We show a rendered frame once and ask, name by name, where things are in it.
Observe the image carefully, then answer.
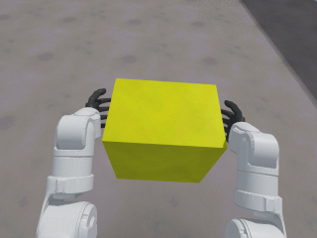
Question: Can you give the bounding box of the carton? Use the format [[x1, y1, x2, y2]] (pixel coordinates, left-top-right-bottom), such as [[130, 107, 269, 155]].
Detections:
[[102, 78, 228, 183]]

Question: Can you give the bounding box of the left robot upper arm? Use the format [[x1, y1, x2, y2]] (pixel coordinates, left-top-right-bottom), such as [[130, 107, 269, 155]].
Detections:
[[37, 201, 97, 238]]

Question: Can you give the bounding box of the left robot hand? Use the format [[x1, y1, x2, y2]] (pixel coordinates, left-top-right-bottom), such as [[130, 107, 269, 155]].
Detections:
[[85, 88, 112, 128]]

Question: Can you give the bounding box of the robot left forearm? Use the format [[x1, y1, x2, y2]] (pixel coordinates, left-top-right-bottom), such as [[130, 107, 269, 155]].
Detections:
[[36, 107, 101, 238]]

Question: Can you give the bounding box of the right robot upper arm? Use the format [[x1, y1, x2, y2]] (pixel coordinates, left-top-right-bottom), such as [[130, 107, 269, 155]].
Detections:
[[225, 217, 285, 238]]

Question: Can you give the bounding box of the robot right forearm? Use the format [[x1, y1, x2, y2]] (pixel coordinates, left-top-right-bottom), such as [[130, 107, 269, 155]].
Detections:
[[228, 122, 287, 238]]

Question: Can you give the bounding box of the right robot hand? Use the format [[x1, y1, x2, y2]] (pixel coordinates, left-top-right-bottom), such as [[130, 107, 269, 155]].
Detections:
[[220, 100, 246, 143]]

